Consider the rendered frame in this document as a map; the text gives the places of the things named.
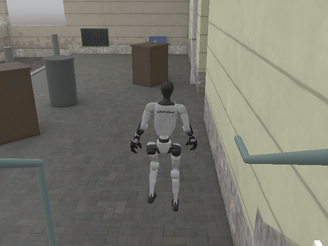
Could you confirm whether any robot head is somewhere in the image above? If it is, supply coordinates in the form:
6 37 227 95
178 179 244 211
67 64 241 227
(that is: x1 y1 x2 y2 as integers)
158 81 175 106

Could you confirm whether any left robot shin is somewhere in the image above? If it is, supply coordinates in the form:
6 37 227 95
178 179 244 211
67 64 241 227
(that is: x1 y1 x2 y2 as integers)
149 162 158 197

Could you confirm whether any right robot forearm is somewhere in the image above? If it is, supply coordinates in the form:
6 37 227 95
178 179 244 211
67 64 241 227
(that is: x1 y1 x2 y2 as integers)
186 124 196 142

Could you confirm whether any left robot upper arm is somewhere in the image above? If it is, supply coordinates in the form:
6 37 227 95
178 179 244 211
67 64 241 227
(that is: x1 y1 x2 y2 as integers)
139 102 156 130

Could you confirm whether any right robot hand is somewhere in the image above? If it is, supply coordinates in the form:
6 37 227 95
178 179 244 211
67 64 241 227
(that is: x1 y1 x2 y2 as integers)
186 140 197 150

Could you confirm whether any right robot upper arm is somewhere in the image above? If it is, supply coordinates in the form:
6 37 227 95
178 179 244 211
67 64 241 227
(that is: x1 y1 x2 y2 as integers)
177 104 191 132

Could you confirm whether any left robot hand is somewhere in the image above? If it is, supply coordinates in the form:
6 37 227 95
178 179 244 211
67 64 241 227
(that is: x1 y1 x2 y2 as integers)
130 141 141 153

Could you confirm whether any left robot forearm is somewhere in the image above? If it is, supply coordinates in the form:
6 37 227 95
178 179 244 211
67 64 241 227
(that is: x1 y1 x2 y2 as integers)
132 123 144 143

